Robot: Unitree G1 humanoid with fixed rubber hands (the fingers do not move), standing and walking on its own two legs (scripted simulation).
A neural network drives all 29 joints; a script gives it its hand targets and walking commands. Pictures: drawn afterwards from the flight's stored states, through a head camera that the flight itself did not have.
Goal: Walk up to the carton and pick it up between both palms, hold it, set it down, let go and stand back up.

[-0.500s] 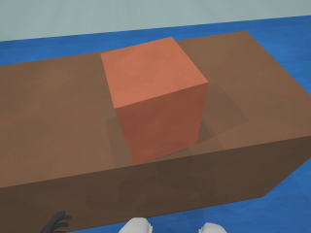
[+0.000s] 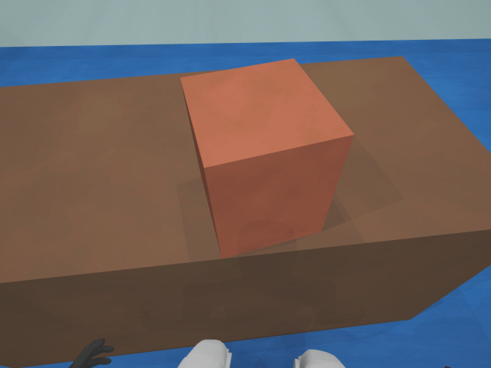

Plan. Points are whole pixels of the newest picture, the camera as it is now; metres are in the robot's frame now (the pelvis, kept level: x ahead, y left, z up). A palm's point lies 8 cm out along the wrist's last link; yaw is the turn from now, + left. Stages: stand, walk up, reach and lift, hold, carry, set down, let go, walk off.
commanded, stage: walk up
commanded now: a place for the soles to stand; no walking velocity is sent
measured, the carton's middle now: (256, 161) +0.43 +0.01 +0.09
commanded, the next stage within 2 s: none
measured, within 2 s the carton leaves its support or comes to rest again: neither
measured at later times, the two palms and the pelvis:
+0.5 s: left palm out of the picture +0.07 +0.30 -0.08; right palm out of the picture +0.06 -0.32 -0.09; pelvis -0.02 +0.00 +0.00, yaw +2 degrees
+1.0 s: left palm out of the picture +0.06 +0.30 -0.09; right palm out of the picture +0.06 -0.32 -0.08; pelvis -0.02 +0.00 +0.00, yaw +3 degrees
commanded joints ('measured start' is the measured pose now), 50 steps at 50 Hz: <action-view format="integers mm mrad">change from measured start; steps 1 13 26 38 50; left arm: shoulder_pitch -165 -12 -96 -122 -61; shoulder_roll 238 239 301 249 316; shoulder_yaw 97 113 115 116 115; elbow -136 -78 -107 -93 -65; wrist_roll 0 -10 22 -17 11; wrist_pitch -6 -19 -22 -4 -41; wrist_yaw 0 15 15 5 21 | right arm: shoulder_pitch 65 -106 -17 -20 -39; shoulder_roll -261 -276 -211 -297 -238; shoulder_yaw -77 -67 -72 -83 -85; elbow -46 -110 -90 -79 -94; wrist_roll -7 -10 -4 -17 5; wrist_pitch -60 -40 -34 -60 -35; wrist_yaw -32 -35 -21 -43 -30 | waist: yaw -6 62 57 -1 55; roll -70 191 -222 182 -103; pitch -143 -75 -61 -15 3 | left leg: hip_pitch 131 -84 -140 11 -212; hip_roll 96 189 29 233 27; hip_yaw -105 -481 138 -616 52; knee -463 -492 -55 -624 90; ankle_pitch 411 384 -5 114 -13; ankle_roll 82 205 26 250 27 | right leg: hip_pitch -5 71 135 -173 118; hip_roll -108 64 -296 49 -327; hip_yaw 52 161 243 188 366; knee -65 -273 -481 7 -586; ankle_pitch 361 71 256 -86 179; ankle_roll -51 -40 -159 -35 -122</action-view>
